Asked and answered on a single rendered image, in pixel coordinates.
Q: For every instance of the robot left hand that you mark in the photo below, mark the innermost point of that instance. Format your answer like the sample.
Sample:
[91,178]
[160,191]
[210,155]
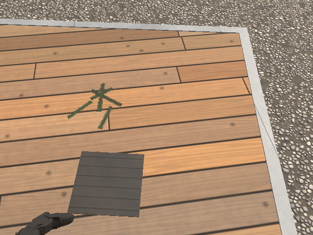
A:
[46,222]

